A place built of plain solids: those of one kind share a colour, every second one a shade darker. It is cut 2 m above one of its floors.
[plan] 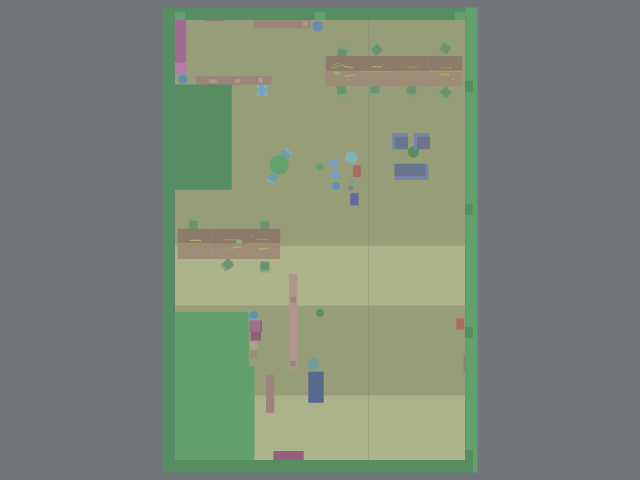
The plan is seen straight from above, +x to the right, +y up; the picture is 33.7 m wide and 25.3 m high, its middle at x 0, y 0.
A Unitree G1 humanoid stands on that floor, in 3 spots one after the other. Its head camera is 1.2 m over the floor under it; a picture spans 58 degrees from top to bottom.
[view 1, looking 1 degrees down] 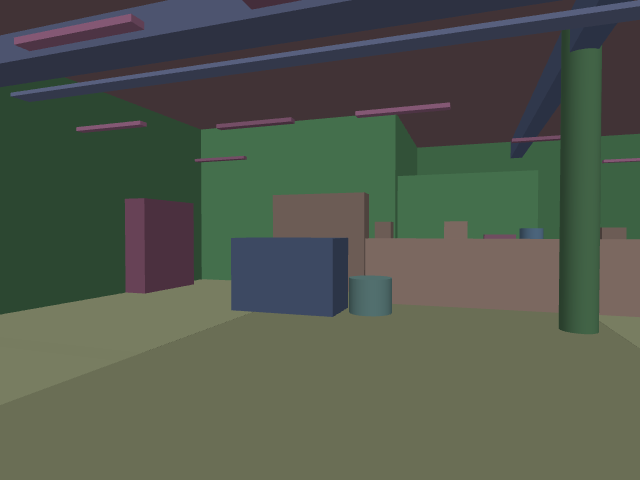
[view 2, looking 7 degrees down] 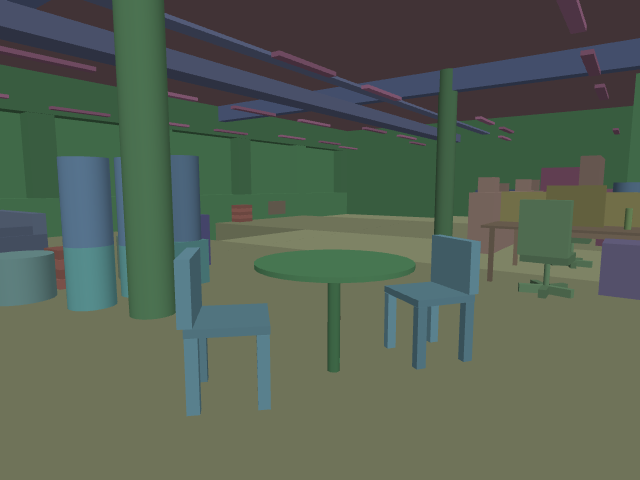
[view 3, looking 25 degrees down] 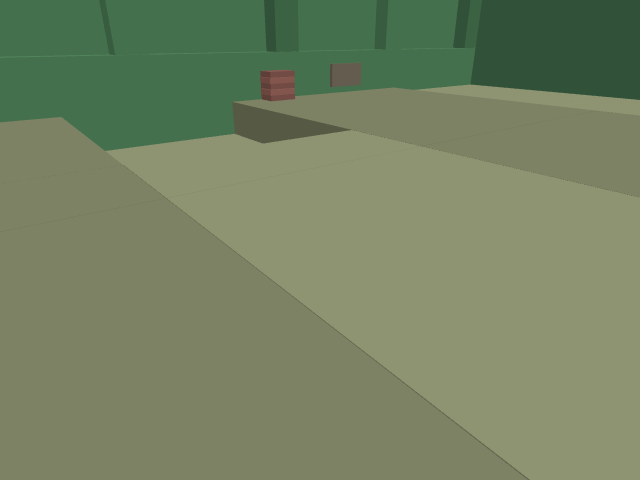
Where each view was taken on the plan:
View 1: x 6.04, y -5.12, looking -161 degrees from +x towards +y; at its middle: stack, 6.17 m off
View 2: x -3.65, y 6.17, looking -54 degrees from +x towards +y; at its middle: floor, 9.85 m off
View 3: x -0.93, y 0.72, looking -37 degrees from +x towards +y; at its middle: floor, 2.84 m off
